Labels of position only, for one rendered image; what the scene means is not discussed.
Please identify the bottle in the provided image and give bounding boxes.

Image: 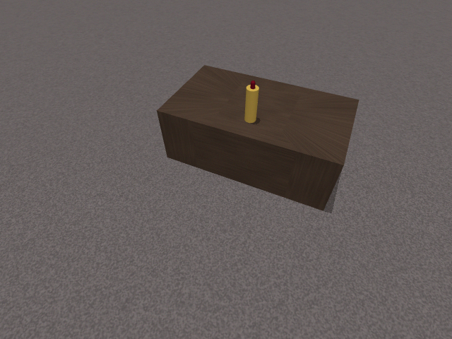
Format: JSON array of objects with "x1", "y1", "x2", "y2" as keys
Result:
[{"x1": 244, "y1": 81, "x2": 259, "y2": 123}]

